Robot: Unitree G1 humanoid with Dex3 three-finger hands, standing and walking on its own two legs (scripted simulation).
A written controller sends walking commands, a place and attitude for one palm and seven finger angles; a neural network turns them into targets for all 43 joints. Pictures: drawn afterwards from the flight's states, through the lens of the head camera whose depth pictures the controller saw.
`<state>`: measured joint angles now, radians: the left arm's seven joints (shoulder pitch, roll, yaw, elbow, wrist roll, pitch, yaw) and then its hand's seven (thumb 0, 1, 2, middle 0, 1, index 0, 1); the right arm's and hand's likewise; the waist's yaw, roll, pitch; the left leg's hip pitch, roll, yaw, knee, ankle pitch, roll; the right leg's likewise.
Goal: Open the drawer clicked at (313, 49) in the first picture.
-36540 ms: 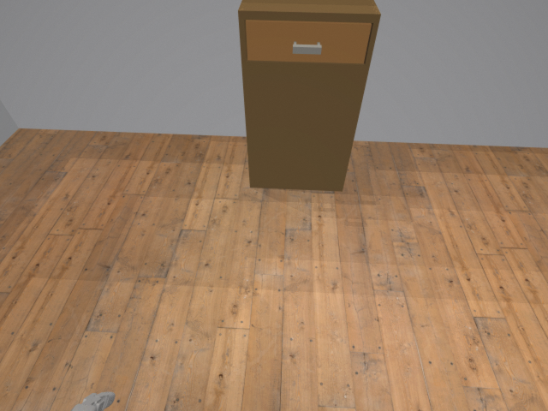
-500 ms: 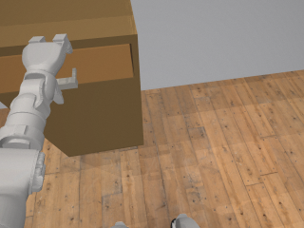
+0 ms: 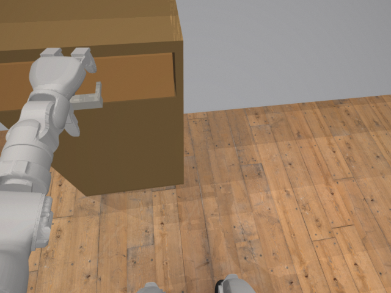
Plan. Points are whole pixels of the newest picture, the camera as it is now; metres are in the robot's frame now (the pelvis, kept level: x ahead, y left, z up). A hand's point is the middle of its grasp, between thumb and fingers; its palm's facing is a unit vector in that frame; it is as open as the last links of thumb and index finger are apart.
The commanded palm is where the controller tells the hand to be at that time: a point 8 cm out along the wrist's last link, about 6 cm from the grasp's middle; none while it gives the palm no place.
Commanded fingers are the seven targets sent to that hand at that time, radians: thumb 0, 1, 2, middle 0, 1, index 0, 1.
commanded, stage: re-aim the fingers above the handle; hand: left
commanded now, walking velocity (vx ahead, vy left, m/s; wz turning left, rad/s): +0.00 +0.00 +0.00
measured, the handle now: (79, 94) +0.55 +0.25 +0.02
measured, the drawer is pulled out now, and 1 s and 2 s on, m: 0.00 0.00 0.00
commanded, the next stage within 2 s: lower the fingers behind the handle in 0.02 s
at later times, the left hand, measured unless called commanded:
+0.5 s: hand (52, 108) +0.49 +0.28 +0.05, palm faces -0.16 +0.05 -0.99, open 13.8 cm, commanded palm +0.49 +0.27 +0.11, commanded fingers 0.00 -0.50 0.30 -0.30 -1.20 -0.30 -1.20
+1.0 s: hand (65, 108) +0.50 +0.26 +0.04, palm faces -0.11 +0.02 -0.99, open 13.7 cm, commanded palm +0.48 +0.26 +0.07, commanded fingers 0.00 -0.50 0.30 -0.30 -1.20 -0.30 -1.20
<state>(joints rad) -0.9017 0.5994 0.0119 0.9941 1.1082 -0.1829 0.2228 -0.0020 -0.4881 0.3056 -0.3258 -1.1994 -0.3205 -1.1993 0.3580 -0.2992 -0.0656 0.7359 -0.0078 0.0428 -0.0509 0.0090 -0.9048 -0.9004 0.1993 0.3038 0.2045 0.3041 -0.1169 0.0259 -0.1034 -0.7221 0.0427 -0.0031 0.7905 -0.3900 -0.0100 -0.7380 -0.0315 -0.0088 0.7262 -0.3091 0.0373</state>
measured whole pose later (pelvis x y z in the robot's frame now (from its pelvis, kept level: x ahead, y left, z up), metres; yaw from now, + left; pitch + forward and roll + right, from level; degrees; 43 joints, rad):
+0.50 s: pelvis -0.01 +0.00 +0.00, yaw -2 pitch +19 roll -1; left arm -0.92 0.69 0.03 1.14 1.11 -0.13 0.15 0.00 -0.49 0.31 -0.33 -1.20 -0.32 -1.20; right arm 0.37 -0.28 -0.02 0.69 0.01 0.06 -0.06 0.01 -0.90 -0.90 0.20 0.30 0.21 0.30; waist -0.12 0.03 -0.08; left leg -0.74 0.04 0.04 0.79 -0.37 0.00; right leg -0.78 -0.03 0.03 0.74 -0.29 0.05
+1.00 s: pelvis +0.00 +0.01 -0.01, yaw -2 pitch +20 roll -1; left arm -0.90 0.60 0.02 1.13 1.11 -0.03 0.22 0.00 -0.49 0.31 -0.31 -1.21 -0.33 -1.22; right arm 0.34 -0.24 -0.02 0.72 -0.02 0.08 -0.01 0.01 -0.90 -0.90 0.20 0.30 0.21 0.30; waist -0.13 0.05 -0.12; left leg -0.78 0.04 0.03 0.84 -0.41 0.01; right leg -0.80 -0.03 0.03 0.77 -0.32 0.06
